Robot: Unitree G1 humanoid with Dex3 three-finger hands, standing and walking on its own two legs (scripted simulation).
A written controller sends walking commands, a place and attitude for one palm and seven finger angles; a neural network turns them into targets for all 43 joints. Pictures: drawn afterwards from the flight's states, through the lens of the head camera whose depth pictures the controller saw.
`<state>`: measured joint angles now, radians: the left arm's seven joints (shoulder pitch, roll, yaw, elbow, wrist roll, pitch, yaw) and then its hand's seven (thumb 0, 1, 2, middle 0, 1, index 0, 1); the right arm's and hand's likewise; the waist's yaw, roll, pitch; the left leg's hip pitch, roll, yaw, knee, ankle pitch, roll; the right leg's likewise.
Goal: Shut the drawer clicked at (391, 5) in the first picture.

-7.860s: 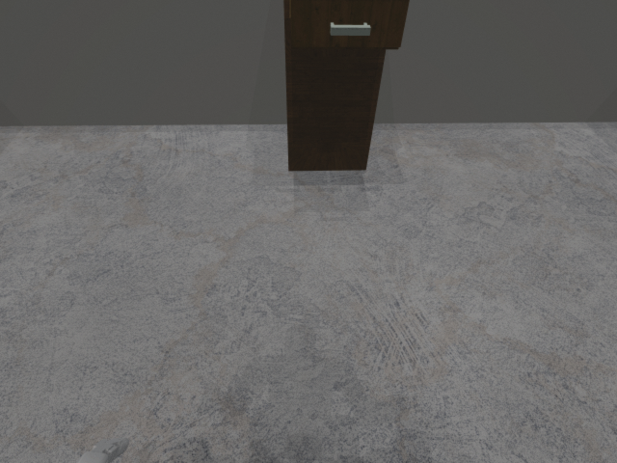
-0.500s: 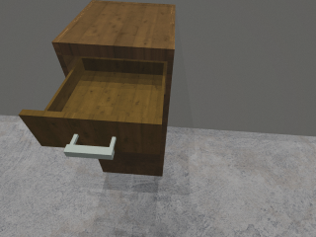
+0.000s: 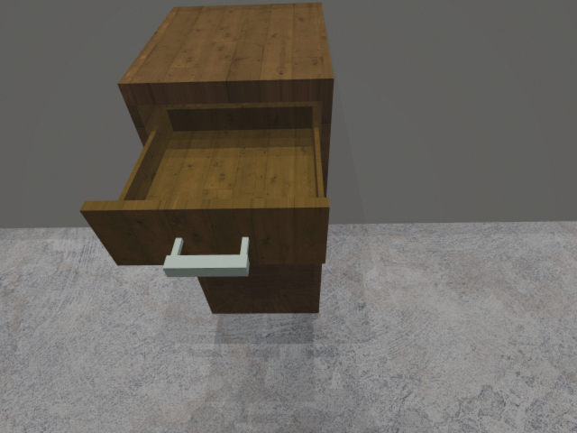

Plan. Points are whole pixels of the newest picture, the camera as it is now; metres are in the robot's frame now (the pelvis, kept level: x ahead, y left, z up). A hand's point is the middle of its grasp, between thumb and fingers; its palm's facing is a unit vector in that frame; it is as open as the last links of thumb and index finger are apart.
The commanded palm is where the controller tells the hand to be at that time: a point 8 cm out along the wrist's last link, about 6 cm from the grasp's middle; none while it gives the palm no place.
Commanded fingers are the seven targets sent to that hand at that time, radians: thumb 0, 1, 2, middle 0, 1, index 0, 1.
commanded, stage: come to a stop and stand still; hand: left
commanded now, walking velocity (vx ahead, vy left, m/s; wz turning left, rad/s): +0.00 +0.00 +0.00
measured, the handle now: (209, 254) +0.36 +0.14 +0.05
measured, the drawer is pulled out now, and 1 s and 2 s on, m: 0.29 0.29 0.29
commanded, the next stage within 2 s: look again from close up in 0.56 s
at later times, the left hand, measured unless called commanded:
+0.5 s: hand out of the picture -0.06 +0.18 -0.17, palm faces +0.05 -0.99 -0.15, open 7.4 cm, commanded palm none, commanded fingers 0.00 0.90 0.90 -0.20 -0.30 -0.20 -0.30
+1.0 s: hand out of the picture -0.05 +0.17 -0.17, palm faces +0.03 -0.99 -0.13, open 7.4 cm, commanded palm none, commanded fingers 0.00 0.90 0.90 -0.20 -0.30 -0.20 -0.30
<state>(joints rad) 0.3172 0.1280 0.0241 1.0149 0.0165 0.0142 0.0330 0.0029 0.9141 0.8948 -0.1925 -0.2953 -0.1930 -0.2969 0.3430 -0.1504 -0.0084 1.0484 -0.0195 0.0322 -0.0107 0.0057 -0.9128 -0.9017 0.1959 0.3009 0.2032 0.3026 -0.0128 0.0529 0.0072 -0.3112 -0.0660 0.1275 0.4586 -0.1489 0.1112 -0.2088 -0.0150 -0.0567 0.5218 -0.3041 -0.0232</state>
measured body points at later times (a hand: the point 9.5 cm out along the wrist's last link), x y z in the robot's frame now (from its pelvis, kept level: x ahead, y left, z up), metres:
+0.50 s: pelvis +0.00 +0.03 +0.01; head +0.01 +0.03 +0.46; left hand -0.06 +0.23 -0.15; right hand +0.00 -0.20 -0.15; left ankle +0.07 +0.05 -0.73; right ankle -0.01 -0.11 -0.73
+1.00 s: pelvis +0.00 +0.03 +0.01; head +0.01 +0.03 +0.46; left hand -0.05 +0.22 -0.16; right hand -0.01 -0.19 -0.15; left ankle +0.07 +0.05 -0.73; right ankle -0.01 -0.11 -0.73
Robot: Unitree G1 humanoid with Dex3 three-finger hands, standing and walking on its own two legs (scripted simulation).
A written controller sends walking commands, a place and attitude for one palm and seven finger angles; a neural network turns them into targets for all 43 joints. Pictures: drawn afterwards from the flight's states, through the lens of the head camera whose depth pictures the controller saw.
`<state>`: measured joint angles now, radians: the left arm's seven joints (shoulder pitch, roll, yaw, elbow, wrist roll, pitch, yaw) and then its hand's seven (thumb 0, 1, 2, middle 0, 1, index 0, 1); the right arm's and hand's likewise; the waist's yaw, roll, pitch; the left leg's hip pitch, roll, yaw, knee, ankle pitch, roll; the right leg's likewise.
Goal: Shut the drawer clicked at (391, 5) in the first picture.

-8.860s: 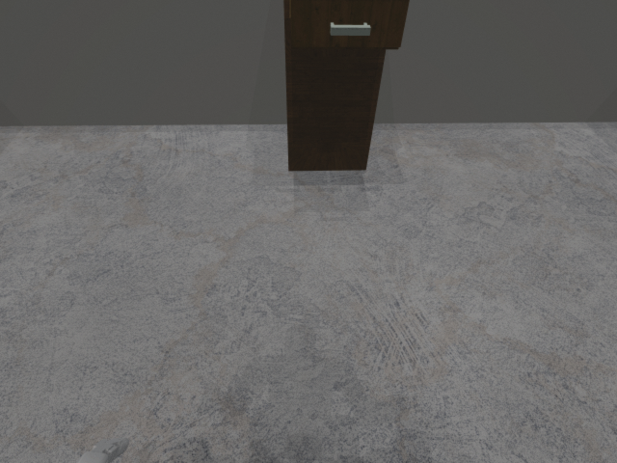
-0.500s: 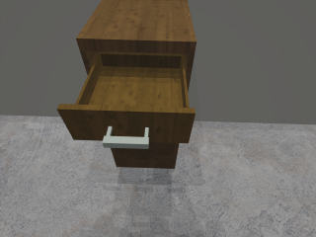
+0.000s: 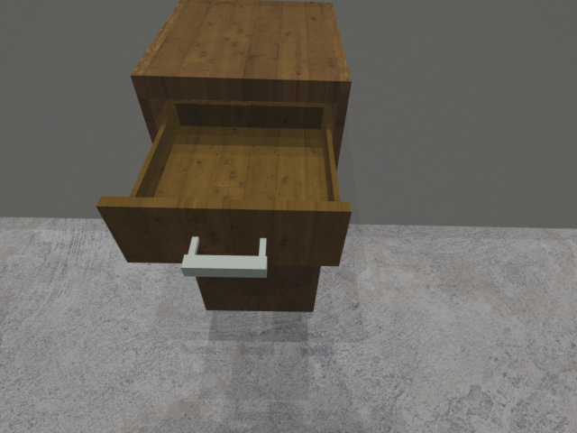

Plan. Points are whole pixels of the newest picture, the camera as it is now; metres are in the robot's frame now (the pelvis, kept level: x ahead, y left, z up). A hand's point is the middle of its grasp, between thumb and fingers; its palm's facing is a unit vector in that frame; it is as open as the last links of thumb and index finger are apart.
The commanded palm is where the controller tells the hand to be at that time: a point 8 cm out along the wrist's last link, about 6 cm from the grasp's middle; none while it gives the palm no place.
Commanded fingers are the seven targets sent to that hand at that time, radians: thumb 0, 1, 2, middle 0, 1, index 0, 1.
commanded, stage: look again from close up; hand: left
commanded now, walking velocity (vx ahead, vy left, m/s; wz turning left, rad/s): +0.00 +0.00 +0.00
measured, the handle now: (227, 254) +0.36 +0.12 +0.04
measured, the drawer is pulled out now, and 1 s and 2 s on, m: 0.29 0.29 0.29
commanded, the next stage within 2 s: shuffle to correct the standing spot in 0.18 s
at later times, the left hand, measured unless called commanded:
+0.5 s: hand out of the picture -0.05 +0.11 -0.17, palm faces +0.05 -0.99 -0.13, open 7.4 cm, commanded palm none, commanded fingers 0.00 0.90 0.90 -0.20 -0.30 -0.20 -0.30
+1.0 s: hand out of the picture +0.05 +0.06 -0.18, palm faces +0.05 -0.99 -0.15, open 7.3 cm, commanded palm none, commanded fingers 0.00 0.90 0.90 -0.20 -0.30 -0.20 -0.30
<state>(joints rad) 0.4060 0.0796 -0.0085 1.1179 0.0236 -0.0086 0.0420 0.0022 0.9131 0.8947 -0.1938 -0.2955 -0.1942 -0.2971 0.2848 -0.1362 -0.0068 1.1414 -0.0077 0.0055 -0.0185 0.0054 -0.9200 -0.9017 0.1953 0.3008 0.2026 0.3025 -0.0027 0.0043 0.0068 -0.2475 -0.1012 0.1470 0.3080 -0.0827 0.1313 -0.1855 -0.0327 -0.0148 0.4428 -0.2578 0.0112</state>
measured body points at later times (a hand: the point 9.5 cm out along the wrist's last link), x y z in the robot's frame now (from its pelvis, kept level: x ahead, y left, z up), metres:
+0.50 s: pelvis +0.02 -0.03 +0.00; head +0.03 -0.03 +0.45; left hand -0.05 +0.17 -0.16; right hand +0.00 -0.24 -0.16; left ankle +0.07 +0.02 -0.74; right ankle -0.01 -0.14 -0.74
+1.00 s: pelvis +0.08 -0.08 +0.00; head +0.11 -0.08 +0.45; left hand +0.05 +0.11 -0.16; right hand +0.08 -0.30 -0.16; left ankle +0.07 +0.02 -0.74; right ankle -0.01 -0.14 -0.73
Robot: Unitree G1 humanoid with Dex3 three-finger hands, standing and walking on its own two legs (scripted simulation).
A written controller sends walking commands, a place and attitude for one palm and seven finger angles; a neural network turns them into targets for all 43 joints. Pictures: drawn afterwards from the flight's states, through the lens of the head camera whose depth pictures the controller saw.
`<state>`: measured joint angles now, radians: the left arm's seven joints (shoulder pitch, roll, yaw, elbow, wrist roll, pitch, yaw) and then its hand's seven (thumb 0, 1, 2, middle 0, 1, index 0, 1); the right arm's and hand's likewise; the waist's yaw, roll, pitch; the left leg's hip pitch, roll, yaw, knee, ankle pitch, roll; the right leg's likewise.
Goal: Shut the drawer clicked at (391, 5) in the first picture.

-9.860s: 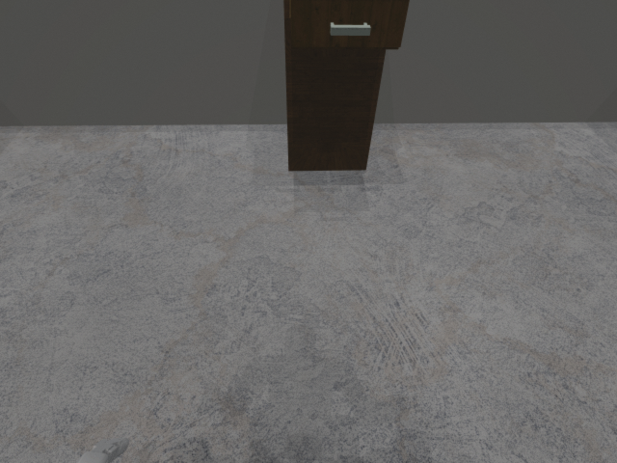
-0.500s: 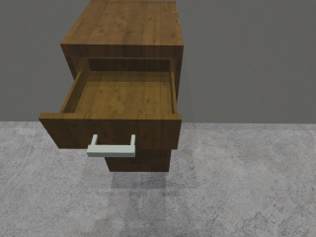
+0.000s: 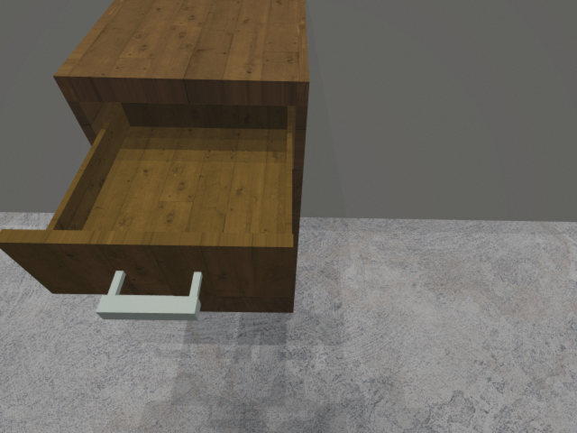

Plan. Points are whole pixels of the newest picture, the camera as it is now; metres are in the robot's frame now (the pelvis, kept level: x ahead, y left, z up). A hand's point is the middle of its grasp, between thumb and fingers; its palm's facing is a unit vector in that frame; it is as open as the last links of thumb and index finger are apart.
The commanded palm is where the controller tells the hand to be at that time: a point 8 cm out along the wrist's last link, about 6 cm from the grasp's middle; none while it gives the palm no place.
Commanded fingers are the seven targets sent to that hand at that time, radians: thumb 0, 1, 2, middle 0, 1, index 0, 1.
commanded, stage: come to a stop and stand still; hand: left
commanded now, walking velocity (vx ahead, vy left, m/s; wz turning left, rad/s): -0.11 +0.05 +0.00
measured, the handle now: (154, 293) +0.28 +0.20 +0.04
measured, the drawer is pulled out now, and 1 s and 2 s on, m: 0.29 0.29 0.29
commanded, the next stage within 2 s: none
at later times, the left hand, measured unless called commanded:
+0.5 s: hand out of the picture +0.04 +0.24 -0.16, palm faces +0.03 -0.97 -0.25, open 7.4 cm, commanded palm none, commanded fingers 0.00 0.90 0.90 -0.20 -0.30 -0.20 -0.30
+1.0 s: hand out of the picture -0.22 +0.24 -0.17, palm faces +0.09 -0.98 -0.18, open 7.4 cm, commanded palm none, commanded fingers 0.00 0.90 0.90 -0.20 -0.30 -0.20 -0.30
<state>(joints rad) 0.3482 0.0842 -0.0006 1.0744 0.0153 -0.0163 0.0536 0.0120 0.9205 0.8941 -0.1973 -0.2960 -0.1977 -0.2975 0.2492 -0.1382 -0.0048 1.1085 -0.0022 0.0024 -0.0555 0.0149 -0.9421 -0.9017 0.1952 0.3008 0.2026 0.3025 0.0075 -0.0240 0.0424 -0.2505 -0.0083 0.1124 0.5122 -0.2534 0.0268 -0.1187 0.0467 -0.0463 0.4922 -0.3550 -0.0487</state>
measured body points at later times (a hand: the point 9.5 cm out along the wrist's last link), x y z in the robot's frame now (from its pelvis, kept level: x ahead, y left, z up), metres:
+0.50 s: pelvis -0.05 +0.05 -0.01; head -0.04 +0.04 +0.44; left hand +0.03 +0.29 -0.14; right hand +0.02 -0.18 -0.16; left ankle -0.01 +0.10 -0.74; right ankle -0.09 -0.06 -0.74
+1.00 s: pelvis -0.13 +0.08 +0.00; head -0.13 +0.09 +0.45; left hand -0.23 +0.29 -0.15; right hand -0.10 -0.16 -0.15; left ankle -0.02 +0.10 -0.73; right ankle -0.10 -0.06 -0.73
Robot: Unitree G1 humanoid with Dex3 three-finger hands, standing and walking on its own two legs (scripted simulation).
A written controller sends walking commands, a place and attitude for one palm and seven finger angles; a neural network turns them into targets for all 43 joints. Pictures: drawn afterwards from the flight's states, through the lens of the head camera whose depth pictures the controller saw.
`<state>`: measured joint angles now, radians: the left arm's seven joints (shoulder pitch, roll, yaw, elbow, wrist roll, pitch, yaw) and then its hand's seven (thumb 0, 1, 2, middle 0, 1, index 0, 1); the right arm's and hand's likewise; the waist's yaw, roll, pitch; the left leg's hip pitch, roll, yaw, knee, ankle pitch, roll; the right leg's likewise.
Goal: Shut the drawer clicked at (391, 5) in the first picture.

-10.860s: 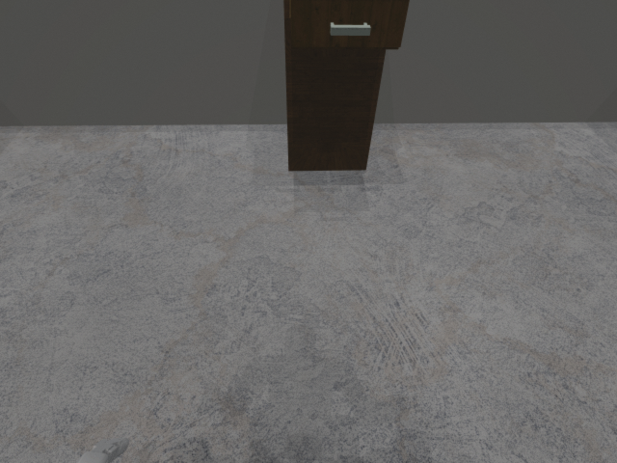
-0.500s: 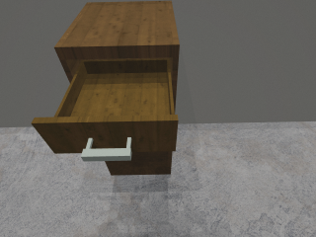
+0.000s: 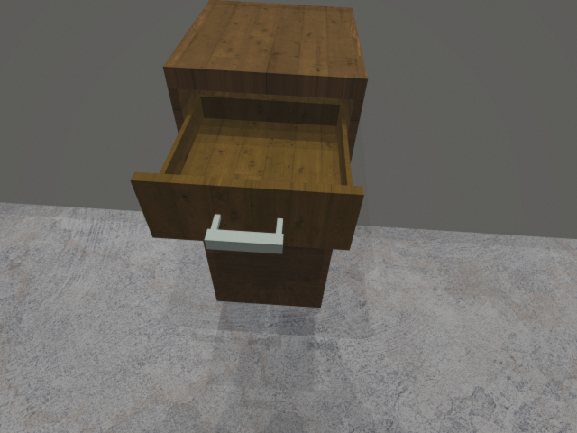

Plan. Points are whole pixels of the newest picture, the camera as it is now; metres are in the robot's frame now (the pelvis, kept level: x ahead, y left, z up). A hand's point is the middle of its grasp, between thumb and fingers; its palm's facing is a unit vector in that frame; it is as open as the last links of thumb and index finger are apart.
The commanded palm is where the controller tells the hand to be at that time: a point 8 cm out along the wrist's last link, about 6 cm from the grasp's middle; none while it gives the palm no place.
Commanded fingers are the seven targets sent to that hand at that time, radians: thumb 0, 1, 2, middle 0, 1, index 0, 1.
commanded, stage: come to a stop and stand still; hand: left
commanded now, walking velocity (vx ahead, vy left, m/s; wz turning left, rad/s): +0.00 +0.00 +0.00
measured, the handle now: (246, 231) +0.41 +0.11 +0.04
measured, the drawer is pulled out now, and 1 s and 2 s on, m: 0.29 0.29 0.29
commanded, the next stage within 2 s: look again from close up in 1.48 s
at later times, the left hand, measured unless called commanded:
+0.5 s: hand out of the picture -0.01 +0.24 -0.17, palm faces -0.01 -0.98 -0.18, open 7.3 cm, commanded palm none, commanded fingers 0.00 0.90 0.90 -0.20 -0.30 -0.20 -0.30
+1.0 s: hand out of the picture -0.05 +0.29 -0.18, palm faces -0.04 -0.99 -0.15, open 7.3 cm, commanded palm none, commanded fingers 0.00 0.90 0.90 -0.20 -0.30 -0.20 -0.30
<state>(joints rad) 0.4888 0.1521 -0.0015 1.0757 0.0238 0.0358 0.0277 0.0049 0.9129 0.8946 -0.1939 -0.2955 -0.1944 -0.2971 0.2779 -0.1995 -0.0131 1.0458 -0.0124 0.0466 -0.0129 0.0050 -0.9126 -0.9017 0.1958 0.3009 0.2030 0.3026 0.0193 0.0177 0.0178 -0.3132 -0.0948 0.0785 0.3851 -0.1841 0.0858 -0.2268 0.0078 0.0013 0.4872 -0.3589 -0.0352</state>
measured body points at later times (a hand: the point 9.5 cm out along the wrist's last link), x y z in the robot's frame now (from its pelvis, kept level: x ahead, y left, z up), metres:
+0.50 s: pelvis -0.07 +0.06 +0.01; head -0.10 +0.09 +0.45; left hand -0.01 +0.29 -0.15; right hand -0.13 -0.15 -0.14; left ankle +0.02 +0.06 -0.74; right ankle -0.13 -0.08 -0.67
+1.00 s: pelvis -0.14 +0.11 -0.01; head -0.13 +0.14 +0.44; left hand -0.05 +0.34 -0.16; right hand -0.22 -0.10 -0.15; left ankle -0.05 +0.17 -0.74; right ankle -0.17 -0.02 -0.64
